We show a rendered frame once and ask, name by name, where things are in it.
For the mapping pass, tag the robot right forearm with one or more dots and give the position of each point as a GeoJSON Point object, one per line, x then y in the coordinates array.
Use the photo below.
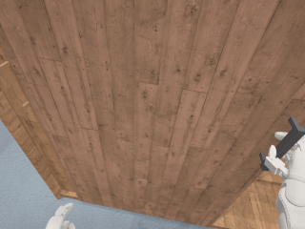
{"type": "Point", "coordinates": [290, 204]}

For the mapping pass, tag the handle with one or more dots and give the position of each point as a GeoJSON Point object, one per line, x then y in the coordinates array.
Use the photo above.
{"type": "Point", "coordinates": [286, 143]}
{"type": "Point", "coordinates": [10, 93]}

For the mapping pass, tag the robot left hand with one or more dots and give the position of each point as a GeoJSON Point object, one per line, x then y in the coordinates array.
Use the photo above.
{"type": "Point", "coordinates": [57, 221]}

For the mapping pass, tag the wardrobe door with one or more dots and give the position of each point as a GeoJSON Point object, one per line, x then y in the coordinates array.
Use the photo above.
{"type": "Point", "coordinates": [160, 107]}
{"type": "Point", "coordinates": [35, 130]}

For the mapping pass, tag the robot right hand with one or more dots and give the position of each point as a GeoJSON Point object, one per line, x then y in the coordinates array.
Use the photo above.
{"type": "Point", "coordinates": [295, 159]}

